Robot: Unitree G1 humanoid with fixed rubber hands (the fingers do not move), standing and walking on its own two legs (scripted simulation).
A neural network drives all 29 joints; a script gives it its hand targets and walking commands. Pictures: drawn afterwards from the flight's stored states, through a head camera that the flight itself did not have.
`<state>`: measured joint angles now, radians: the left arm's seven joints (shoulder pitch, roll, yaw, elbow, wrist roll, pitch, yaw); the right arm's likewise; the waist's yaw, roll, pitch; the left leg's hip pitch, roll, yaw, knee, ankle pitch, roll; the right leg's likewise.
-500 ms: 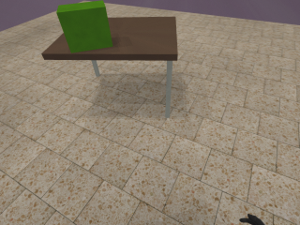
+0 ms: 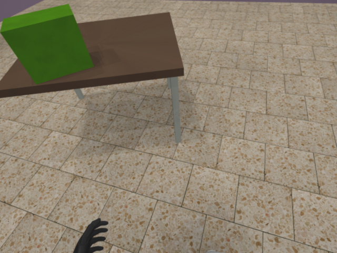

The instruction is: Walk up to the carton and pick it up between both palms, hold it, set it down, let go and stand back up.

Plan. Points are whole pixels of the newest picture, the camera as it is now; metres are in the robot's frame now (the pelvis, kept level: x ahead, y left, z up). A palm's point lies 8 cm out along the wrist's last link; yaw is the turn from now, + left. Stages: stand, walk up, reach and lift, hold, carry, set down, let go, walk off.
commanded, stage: walk up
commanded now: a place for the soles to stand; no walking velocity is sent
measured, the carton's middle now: (52, 44) +1.08 +0.54 +0.03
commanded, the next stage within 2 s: none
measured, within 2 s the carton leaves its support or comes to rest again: neither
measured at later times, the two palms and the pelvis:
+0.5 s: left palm out of the picture +0.19 +0.41 -0.09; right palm (217, 181) +0.34 -0.13 -0.09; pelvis +0.20 +0.12 +0.00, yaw +0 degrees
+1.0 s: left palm (43, 145) +0.52 +0.44 -0.07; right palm (193, 185) +0.35 -0.06 -0.13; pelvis +0.38 +0.20 +0.01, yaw -2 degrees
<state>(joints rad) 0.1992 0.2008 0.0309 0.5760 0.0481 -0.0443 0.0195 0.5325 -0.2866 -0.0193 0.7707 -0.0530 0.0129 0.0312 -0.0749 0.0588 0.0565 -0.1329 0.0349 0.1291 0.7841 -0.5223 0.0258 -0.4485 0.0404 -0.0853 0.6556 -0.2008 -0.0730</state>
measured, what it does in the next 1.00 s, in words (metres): walks ahead: left foot, then right foot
